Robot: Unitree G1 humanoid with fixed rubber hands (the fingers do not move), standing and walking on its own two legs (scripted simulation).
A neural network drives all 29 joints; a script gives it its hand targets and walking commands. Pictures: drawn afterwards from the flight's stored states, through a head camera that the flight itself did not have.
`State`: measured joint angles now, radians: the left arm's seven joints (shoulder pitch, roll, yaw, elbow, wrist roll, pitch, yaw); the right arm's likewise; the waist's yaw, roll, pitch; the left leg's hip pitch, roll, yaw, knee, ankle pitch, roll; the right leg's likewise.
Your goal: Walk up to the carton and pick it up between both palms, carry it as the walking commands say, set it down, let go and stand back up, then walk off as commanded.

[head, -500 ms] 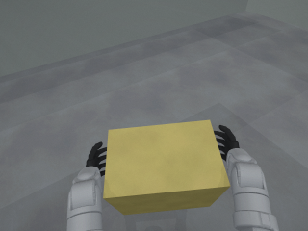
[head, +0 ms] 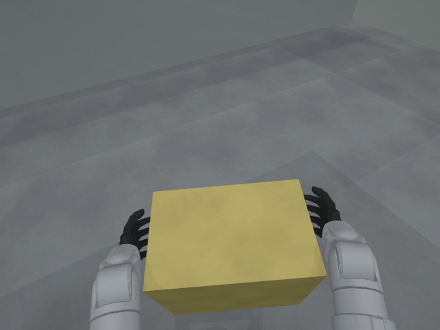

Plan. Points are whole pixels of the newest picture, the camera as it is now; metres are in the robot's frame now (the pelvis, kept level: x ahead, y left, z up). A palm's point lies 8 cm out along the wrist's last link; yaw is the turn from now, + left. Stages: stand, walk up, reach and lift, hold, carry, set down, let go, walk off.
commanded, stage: hold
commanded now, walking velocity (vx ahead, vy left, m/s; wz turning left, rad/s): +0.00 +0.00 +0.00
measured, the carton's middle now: (231, 252) +0.28 +0.00 -0.03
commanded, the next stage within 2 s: carry in 0.18 s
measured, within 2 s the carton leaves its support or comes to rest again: neither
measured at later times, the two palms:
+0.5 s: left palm (141, 243) +0.26 +0.16 +0.06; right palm (347, 217) +0.28 -0.21 +0.08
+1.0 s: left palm (173, 277) +0.19 +0.09 +0.07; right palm (404, 244) +0.21 -0.27 +0.09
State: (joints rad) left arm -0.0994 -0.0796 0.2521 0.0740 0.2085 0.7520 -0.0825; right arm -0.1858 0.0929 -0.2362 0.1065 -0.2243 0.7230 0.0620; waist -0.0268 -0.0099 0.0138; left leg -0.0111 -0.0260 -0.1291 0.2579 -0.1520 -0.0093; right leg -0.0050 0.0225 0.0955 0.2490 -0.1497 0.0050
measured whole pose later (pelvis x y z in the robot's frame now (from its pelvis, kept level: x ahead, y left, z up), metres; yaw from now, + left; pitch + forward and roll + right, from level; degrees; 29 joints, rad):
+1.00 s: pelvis -0.02 -0.09 -0.02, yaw +1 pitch +5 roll +1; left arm 0.08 -0.09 0.18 -0.54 0.02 1.23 0.02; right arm 0.00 0.03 -0.16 -0.50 -0.02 1.20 -0.01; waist -0.01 -0.03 -0.19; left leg -0.50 0.07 0.10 0.95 -0.51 -0.03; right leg -0.38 0.02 -0.18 0.52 -0.25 -0.12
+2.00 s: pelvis -0.07 -0.34 -0.02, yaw +2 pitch +5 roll -1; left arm 0.07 -0.07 0.20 -0.59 0.00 1.19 0.01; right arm 0.03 0.11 -0.18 -0.56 -0.05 1.14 0.00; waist 0.00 0.00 -0.13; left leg -0.37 0.19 0.13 0.51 -0.21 -0.08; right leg -0.49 -0.08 -0.04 0.76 -0.36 0.05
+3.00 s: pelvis -0.09 -0.66 -0.02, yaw +4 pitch +5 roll +1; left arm 0.12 -0.13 0.22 -0.62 0.02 1.13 -0.01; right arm 0.01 0.06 -0.16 -0.54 -0.02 1.14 0.00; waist 0.01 0.00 -0.12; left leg -0.48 0.02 0.12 0.95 -0.48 -0.02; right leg -0.40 -0.02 -0.16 0.51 -0.20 -0.08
